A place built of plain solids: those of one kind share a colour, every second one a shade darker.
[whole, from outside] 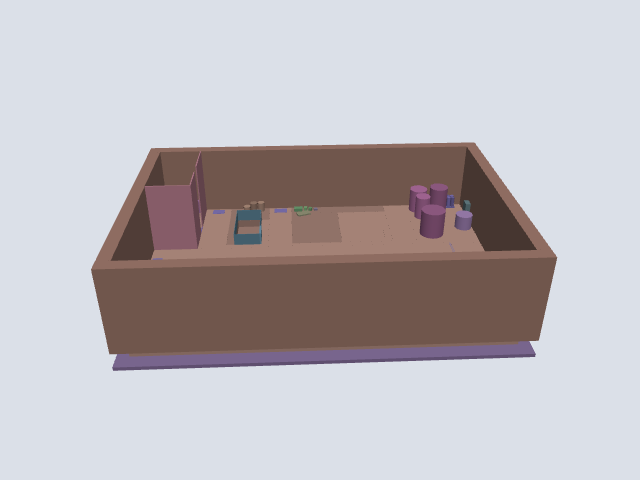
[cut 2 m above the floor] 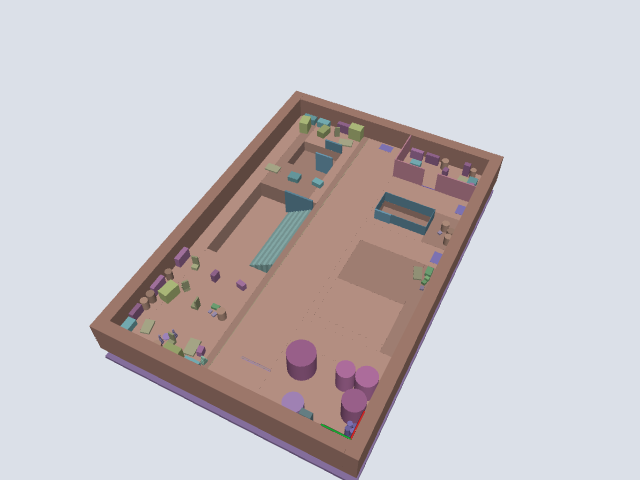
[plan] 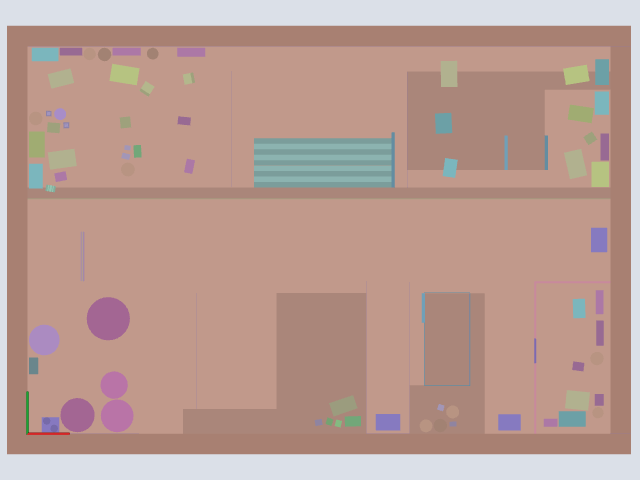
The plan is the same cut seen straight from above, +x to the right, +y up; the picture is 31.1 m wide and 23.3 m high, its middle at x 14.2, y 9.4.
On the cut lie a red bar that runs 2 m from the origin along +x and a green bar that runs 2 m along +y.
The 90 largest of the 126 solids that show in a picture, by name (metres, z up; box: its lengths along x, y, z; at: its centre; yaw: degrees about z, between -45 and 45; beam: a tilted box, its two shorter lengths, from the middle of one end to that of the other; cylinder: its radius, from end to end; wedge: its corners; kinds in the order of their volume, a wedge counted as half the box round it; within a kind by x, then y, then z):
{
 "floor_1": {"box": [5.45, 7.4, 1.0], "at": [2.73, 3.7, -0.5]},
 "floor_2": {"box": [9.9, 5.63, 2.1], "at": [4.95, 14.77, -1.05]},
 "floor_3": {"box": [2.1, 7.4, 1.0], "at": [6.5, 3.7, -0.5]},
 "floor_4": {"box": [0.65, 5.63, 2.1], "at": [7.88, 4.01, -1.05]},
 "floor_5": {"box": [3.89, 5.63, 2.1], "at": [10.14, 4.01, -1.05]},
 "floor_6": {"box": [8.9, 1.2, 2.1], "at": [12.0, 0.6, -1.05]},
 "floor_7": {"box": [8.9, 0.57, 2.1], "at": [12.0, 7.12, -1.05]},
 "floor_8": {"box": [28.3, 4.0, 1.0], "at": [14.15, 9.4, -0.5]},
 "floor_9": {"box": [28.3, 0.55, 2.1], "at": [14.15, 11.68, -1.05]},
 "floor_10": {"box": [28.3, 1.22, 2.1], "at": [14.15, 18.19, -1.05]},
 "floor_11": {"box": [8.53, 5.63, 0.42], "at": [14.16, 14.77, -1.89]},
 "floor_12": {"box": [4.36, 5.63, 2.1], "at": [14.27, 4.01, -1.05]},
 "floor_13": {"box": [2.1, 7.4, 1.0], "at": [17.5, 3.7, -0.5]},
 "floor_14": {"box": [0.75, 4.47, 2.1], "at": [18.93, 4.58, -1.05]},
 "floor_15": {"box": [3.37, 3.89, 2.1], "at": [20.11, 14.74, -1.05]},
 "floor_16": {"box": [3.65, 2.35, 2.1], "at": [20.38, 1.18, -1.05]},
 "floor_17": {"box": [2.15, 4.47, 1.4], "at": [20.38, 4.58, -1.4]},
 "floor_18": {"box": [3.65, 0.58, 2.1], "at": [20.38, 7.11, -1.05]},
 "floor_19": {"box": [0.75, 4.47, 2.1], "at": [21.82, 4.58, -1.05]},
 "floor_20": {"box": [9.87, 0.85, 2.1], "at": [23.36, 12.38, -1.05]},
 "floor_21": {"box": [9.87, 0.89, 2.1], "at": [23.36, 17.14, -1.05]},
 "floor_22": {"box": [2.4, 7.4, 1.0], "at": [23.4, 3.7, -0.5]},
 "floor_23": {"box": [3.31, 3.89, 0.97], "at": [23.45, 14.74, -1.61]},
 "floor_24": {"box": [3.7, 7.4, 1.0], "at": [26.45, 3.7, -0.5]},
 "floor_25": {"box": [3.19, 3.89, 2.1], "at": [26.7, 14.74, -1.05]},
 "wall_1": {"box": [1.0, 18.8, 7.0], "at": [-0.5, 9.4, 2.5]},
 "wall_2": {"box": [30.3, 1.0, 7.0], "at": [14.15, -0.5, 2.5]},
 "wall_3": {"box": [30.3, 1.0, 7.0], "at": [14.15, 19.3, 2.5]},
 "wall_4": {"box": [1.0, 18.8, 7.0], "at": [28.8, 9.4, 2.5]},
 "floor_base_1": {"box": [30.3, 20.8, 0.3], "at": [14.15, 9.4, -2.35]},
 "vat_1": {"cylinder": 0.83, "from": [2.43, 0.9, 0.0], "to": [2.43, 0.9, 2.31]},
 "vat_2": {"cylinder": 1.05, "from": [3.92, 5.58, 0.0], "to": [3.92, 5.58, 2.33]},
 "vat_3": {"cylinder": 0.67, "from": [4.21, 2.36, 0.0], "to": [4.21, 2.36, 2.1]},
 "vat_4": {"cylinder": 0.8, "from": [4.36, 0.86, 0.0], "to": [4.36, 0.86, 2.15]},
 "tread_1": {"box": [6.68, 0.27, 1.51], "at": [14.33, 12.08, -0.92]},
 "tread_2": {"box": [6.68, 0.27, 1.35], "at": [14.33, 12.35, -1.0]},
 "tread_3": {"box": [6.68, 0.27, 1.18], "at": [14.33, 12.61, -1.09]},
 "tread_4": {"box": [6.68, 0.27, 1.01], "at": [14.33, 12.88, -1.17]},
 "tread_5": {"box": [6.68, 0.27, 0.84], "at": [14.33, 13.14, -1.26]},
 "tread_6": {"box": [6.68, 0.27, 0.67], "at": [14.33, 13.41, -1.34]},
 "tread_7": {"box": [6.68, 0.27, 0.51], "at": [14.33, 13.67, -1.43]},
 "tread_8": {"box": [6.68, 0.27, 0.34], "at": [14.33, 13.94, -1.51]},
 "tread_9": {"box": [6.68, 0.27, 0.17], "at": [14.33, 14.2, -1.59]},
 "part_1": {"box": [0.1, 3.42, 6.05], "at": [24.65, 1.71, 2.98]},
 "part_2": {"box": [0.1, 2.68, 6.05], "at": [24.65, 5.96, 2.98]},
 "part_3": {"box": [3.7, 0.1, 6.05], "at": [26.45, 7.35, 2.98]},
 "pallet_load_1": {"box": [0.77, 1.27, 1.14], "at": [0.46, 14.03, 0.57]},
 "pallet_load_2": {"box": [1.35, 0.84, 1.04], "at": [4.71, 17.43, 0.52], "yaw": -9.4},
 "pallet_load_3": {"box": [1.17, 0.81, 1.21], "at": [26.64, 17.42, 0.61], "yaw": 9.8},
 "pallet_load_4": {"box": [1.18, 0.74, 0.64], "at": [26.86, 15.52, 0.32], "yaw": -8.7},
 "pallet_load_5": {"box": [0.85, 1.23, 1.3], "at": [27.8, 12.58, 0.65]},
 "crate_stack_1": {"box": [1.09, 0.37, 0.85], "at": [2.11, 18.55, 0.43]},
 "crate_stack_2": {"box": [1.37, 0.38, 0.98], "at": [4.81, 18.54, 0.49]},
 "crate_stack_3": {"box": [0.62, 0.39, 0.84], "at": [7.61, 15.18, 0.42], "yaw": -5.9},
 "crate_stack_4": {"box": [0.41, 0.68, 0.58], "at": [7.87, 12.98, 0.29], "yaw": -11.9},
 "crate_stack_5": {"box": [1.36, 0.43, 0.97], "at": [7.95, 18.52, 0.49]},
 "crate_stack_6": {"box": [0.66, 0.39, 1.24], "at": [25.4, 0.53, 0.62]},
 "crate_stack_7": {"box": [0.55, 0.42, 0.8], "at": [26.74, 3.26, 0.4], "yaw": -7.6},
 "crate_stack_8": {"box": [0.43, 0.57, 1.26], "at": [27.75, 1.64, 0.63]},
 "crate_stack_9": {"box": [0.39, 1.17, 0.92], "at": [27.77, 6.38, 0.46]},
 "crate_stack_10": {"box": [0.36, 1.22, 0.96], "at": [27.79, 4.88, 0.48]},
 "crate_stack_11": {"box": [0.42, 1.32, 0.96], "at": [28.02, 13.92, 0.48]},
 "sack_pile_1": {"box": [0.67, 1.2, 0.62], "at": [0.41, 12.5, 0.31]},
 "sack_pile_2": {"box": [1.3, 0.66, 0.59], "at": [0.86, 18.4, 0.3]},
 "sack_pile_3": {"box": [0.8, 0.99, 0.46], "at": [20.2, 15.06, 0.23], "yaw": 2.7},
 "sack_pile_4": {"box": [0.62, 0.89, 0.44], "at": [20.52, 12.9, 0.22], "yaw": -8.0},
 "sack_pile_5": {"box": [1.32, 0.76, 0.62], "at": [26.45, 0.71, 0.31]},
 "sack_pile_6": {"box": [0.6, 0.94, 0.46], "at": [26.78, 6.08, 0.23], "yaw": 1.7},
 "sack_pile_7": {"box": [0.69, 1.14, 0.62], "at": [27.89, 16.05, 0.31]},
 "sack_pile_8": {"box": [0.67, 1.26, 0.6], "at": [27.89, 17.55, 0.3]},
 "barrel_1": {"cylinder": 0.33, "from": [0.4, 15.3, 0.0], "to": [0.4, 15.3, 0.94]},
 "barrel_2": {"cylinder": 0.3, "from": [3.02, 18.43, 0.0], "to": [3.02, 18.43, 0.9]},
 "barrel_3": {"cylinder": 0.33, "from": [3.74, 18.41, 0.0], "to": [3.74, 18.41, 0.89]},
 "barrel_4": {"cylinder": 0.34, "from": [4.88, 12.82, 0.0], "to": [4.88, 12.82, 0.86]},
 "barrel_5": {"cylinder": 0.28, "from": [6.08, 18.45, 0.0], "to": [6.08, 18.45, 0.86]},
 "barrel_6": {"cylinder": 0.31, "from": [19.35, 0.38, 0.0], "to": [19.35, 0.38, 0.85]},
 "barrel_7": {"cylinder": 0.33, "from": [20.04, 0.4, 0.0], "to": [20.04, 0.4, 0.83]},
 "barrel_8": {"cylinder": 0.32, "from": [20.64, 1.05, 0.0], "to": [20.64, 1.05, 0.81]},
 "barrel_9": {"cylinder": 0.33, "from": [27.64, 3.65, 0.0], "to": [27.64, 3.65, 0.94]},
 "barrel_10": {"cylinder": 0.28, "from": [27.7, 1.02, 0.0], "to": [27.7, 1.02, 0.89]},
 "rail_1": {"box": [0.16, 2.69, 2.63], "at": [17.75, 13.29, -0.36]},
 "rail_2": {"box": [0.16, 1.44, 1.05], "at": [19.22, 6.1, 0.53]},
 "rail_3": {"box": [0.04, 4.47, 1.05], "at": [21.47, 4.58, 0.53]},
 "rail_4": {"box": [0.16, 1.68, 2.13], "at": [23.23, 13.64, -0.06]},
 "rail_5": {"box": [0.16, 1.68, 1.0], "at": [25.19, 13.64, 0.5]},
 "tank_low_1": {"cylinder": 0.74, "from": [0.81, 4.55, 0.0], "to": [0.81, 4.55, 1.28]},
 "control_cabinet_1": {"box": [0.45, 0.82, 1.85], "at": [0.29, 3.29, 0.93]},
 "pallet_1": {"box": [1.31, 0.85, 0.18], "at": [1.69, 13.32, 0.09], "yaw": 7.8},
 "pallet_2": {"box": [0.8, 1.27, 0.19], "at": [20.47, 17.46, 0.05], "yaw": 0.5},
 "pallet_3": {"box": [0.86, 1.32, 0.2], "at": [26.61, 13.09, 0.05], "yaw": 12.9}
}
